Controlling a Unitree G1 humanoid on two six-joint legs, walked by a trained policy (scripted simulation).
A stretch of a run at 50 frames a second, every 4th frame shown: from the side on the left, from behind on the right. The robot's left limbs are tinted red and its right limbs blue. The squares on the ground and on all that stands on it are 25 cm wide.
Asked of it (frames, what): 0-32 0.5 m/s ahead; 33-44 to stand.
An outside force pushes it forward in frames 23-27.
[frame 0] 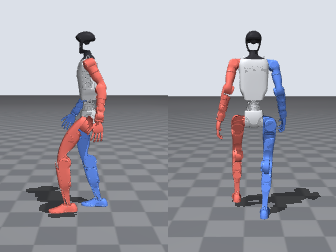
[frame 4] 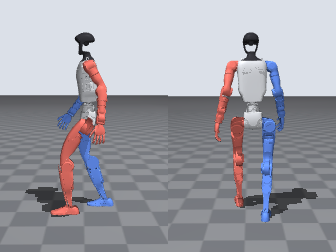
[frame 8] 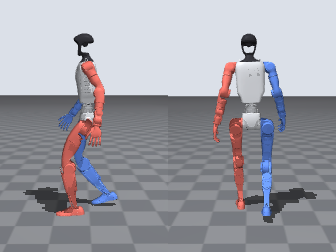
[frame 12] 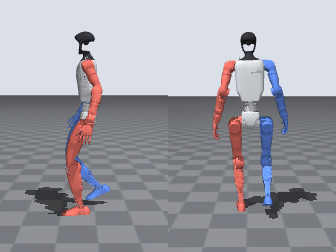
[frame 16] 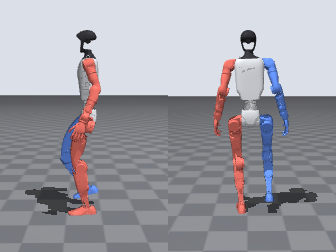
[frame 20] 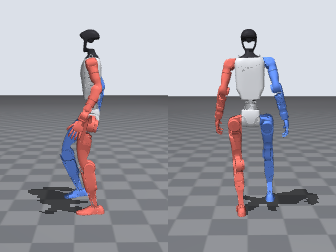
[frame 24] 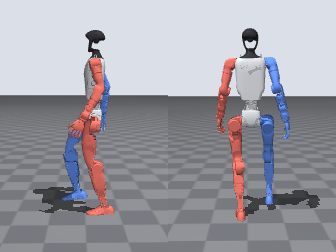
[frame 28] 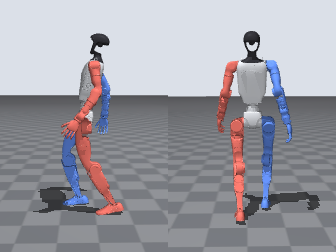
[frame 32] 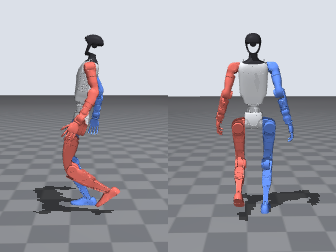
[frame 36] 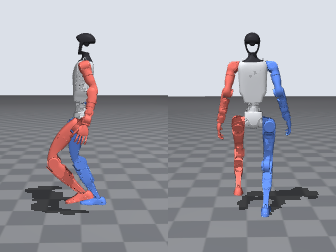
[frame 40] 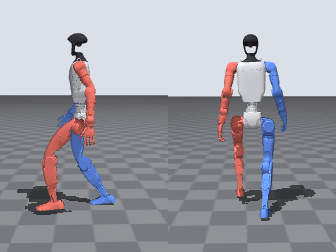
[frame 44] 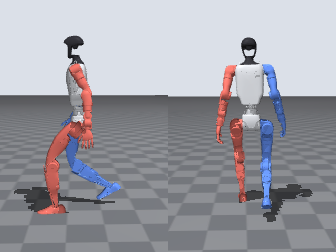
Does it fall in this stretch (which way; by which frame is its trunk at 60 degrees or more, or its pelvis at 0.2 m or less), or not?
no
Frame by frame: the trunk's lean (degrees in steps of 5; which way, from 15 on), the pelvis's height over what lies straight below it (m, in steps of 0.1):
0: 5, 0.8
4: 5, 0.8
8: 5, 0.8
12: 5, 0.8
16: 5, 0.8
20: 5, 0.8
24: 0, 0.8
28: 15 backward, 0.8
32: 10, 0.8
36: 5, 0.8
40: 5, 0.8
44: 5, 0.7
